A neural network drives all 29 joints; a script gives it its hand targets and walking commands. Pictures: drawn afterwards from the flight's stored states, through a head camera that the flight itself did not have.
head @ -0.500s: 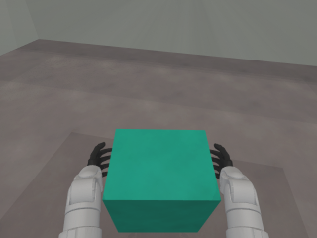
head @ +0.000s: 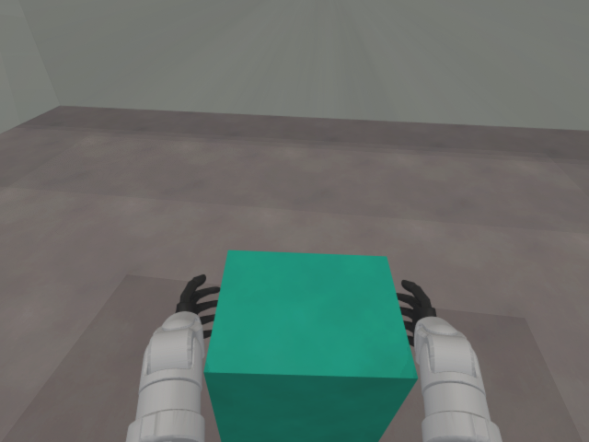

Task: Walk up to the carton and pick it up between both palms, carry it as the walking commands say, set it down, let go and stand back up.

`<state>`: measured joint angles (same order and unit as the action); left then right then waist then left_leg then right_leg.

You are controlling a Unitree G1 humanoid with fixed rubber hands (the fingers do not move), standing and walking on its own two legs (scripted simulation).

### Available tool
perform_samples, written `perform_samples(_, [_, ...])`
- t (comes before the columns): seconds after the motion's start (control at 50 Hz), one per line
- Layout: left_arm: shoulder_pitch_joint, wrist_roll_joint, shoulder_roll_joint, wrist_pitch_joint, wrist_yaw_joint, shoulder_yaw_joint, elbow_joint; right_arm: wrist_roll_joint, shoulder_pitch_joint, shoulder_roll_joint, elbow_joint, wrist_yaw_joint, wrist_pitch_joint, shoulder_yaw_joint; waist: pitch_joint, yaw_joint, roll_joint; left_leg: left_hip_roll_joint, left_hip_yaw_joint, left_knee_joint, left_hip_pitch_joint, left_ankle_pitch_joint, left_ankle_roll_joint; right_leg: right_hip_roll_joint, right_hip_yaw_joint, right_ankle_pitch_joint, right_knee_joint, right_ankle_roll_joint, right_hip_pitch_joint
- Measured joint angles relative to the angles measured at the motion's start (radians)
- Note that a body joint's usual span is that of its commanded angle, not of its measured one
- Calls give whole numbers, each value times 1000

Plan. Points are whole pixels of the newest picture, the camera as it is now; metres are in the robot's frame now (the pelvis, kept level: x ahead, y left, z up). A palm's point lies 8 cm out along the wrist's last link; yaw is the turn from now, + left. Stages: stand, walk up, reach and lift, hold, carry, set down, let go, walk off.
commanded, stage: set down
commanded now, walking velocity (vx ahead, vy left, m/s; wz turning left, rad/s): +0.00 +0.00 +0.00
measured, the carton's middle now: (302, 354) +0.30 -0.01 -0.04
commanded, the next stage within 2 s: none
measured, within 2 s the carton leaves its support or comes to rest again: neither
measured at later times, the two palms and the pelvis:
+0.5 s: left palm (194, 379) +0.27 +0.16 -0.05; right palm (405, 358) +0.29 -0.18 -0.05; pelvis -0.01 -0.05 -0.01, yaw +2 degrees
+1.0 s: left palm (190, 378) +0.31 +0.19 -0.13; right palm (376, 363) +0.33 -0.15 -0.12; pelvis -0.06 +0.02 -0.07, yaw +1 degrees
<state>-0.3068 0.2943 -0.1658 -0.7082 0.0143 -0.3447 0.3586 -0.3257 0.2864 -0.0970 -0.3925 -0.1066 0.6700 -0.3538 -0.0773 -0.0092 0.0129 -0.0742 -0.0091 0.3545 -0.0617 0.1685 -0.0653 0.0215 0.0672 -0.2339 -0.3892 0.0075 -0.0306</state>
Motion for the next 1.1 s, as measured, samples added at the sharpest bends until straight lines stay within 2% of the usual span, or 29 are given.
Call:
perform_samples(0.08, [29,24,10,-10,1,31,61,0,-48,6,-32,4,18,6,38,14,-17,4,-9,-1,36,15,7,6,14,-20,-20,5,22])
perform_samples(0.2, [125,-50,30,75,-12,91,-5,64,-108,27,61,44,-14,103,88,62,-36,20,-8,31,-29,28,25,25,16,-33,-59,24,-48])
perform_samples(0.3, [134,-82,49,164,3,43,-32,73,-60,-27,30,62,-110,72,75,56,-58,31,35,66,-133,26,49,40,-22,-27,-68,47,-132])
perform_samples(0.4, [22,-15,78,213,54,-24,66,25,16,-66,-59,85,-191,16,98,61,-56,41,62,135,-239,36,67,54,-49,-36,-123,63,-226])
perform_samples(0.44, [2,2,88,231,69,-42,98,14,27,-69,-86,95,-210,19,106,52,-49,40,74,157,-281,36,76,56,-58,-38,-143,65,-265])
perform_samples(0.52, [-4,8,96,302,82,-61,147,56,12,-64,-102,129,-260,43,90,38,-33,33,91,198,-396,35,71,58,-62,-36,-183,63,-379])
perform_samples(0.62, [-24,-48,129,417,89,-68,183,139,11,-63,-92,181,-355,85,56,41,-37,21,118,257,-561,25,65,72,-32,-19,-239,51,-553])
perform_samples(0.68, [-87,-66,157,445,88,-60,209,155,59,-69,-117,190,-406,56,40,42,-51,19,114,303,-659,30,75,78,-21,-12,-283,41,-653])
perform_samples(0.78, [-251,-22,161,441,79,-89,271,137,184,-48,-151,177,-417,-20,43,77,-62,15,97,413,-802,37,62,81,-13,-20,-378,18,-791])
perform_samples(0.84, [-299,-28,145,411,57,-111,265,104,264,-20,-186,148,-396,-54,54,87,-55,3,90,474,-865,56,47,73,-11,-37,-433,2,-848])
perform_samples(0.88, [-308,-39,130,395,29,-111,256,82,311,5,-215,120,-380,-75,49,80,-34,-8,93,512,-908,67,40,66,-16,-51,-465,-6,-883])
perform_samples(0.98, [-306,-75,80,355,-39,-104,206,35,391,54,-293,47,-379,-141,39,34,12,-39,89,566,-984,84,22,51,-8,-87,-527,-3,-949])
perform_samples(1.04, [-310,-67,53,354,-53,-117,211,10,399,62,-314,17,-386,-188,15,3,23,-48,75,581,-1025,94,14,46,6,-113,-554,2,-993])
perform_samples(1.1, [-308,-57,38,375,-55,-111,227,34,356,73,-283,16,-389,-168,-26,5,4,-42,45,603,-1077,115,-2,51,34,-131,-584,-21,-1054])
